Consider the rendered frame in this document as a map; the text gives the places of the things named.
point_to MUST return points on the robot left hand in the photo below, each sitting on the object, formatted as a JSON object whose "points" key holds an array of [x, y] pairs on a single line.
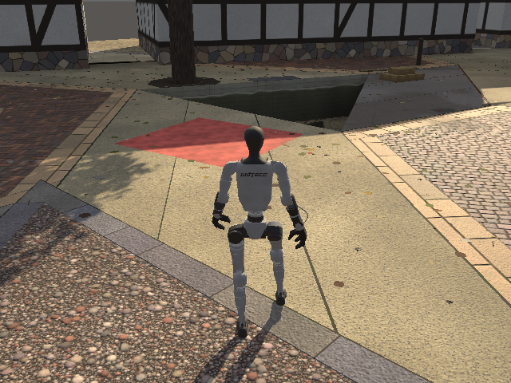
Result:
{"points": [[222, 218]]}

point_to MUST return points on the right robot upper arm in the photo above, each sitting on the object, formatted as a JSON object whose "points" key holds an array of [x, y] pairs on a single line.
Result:
{"points": [[280, 169]]}

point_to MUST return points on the robot right hand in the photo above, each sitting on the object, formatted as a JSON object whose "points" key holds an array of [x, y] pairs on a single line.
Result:
{"points": [[302, 237]]}

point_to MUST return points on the left robot foot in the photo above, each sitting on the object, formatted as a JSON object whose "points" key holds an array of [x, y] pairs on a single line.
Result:
{"points": [[243, 330]]}

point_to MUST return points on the left robot forearm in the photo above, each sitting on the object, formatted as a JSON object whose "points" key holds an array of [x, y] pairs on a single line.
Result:
{"points": [[218, 208]]}

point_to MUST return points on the left robot upper arm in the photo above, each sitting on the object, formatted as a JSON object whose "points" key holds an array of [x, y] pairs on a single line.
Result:
{"points": [[225, 181]]}

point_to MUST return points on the right robot foot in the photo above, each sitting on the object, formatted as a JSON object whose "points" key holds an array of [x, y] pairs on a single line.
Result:
{"points": [[280, 299]]}

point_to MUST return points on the right robot forearm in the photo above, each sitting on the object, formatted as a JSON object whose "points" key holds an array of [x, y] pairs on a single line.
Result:
{"points": [[295, 215]]}

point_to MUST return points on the robot foot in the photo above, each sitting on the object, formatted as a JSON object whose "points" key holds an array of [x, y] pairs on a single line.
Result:
{"points": [[243, 330], [280, 299]]}

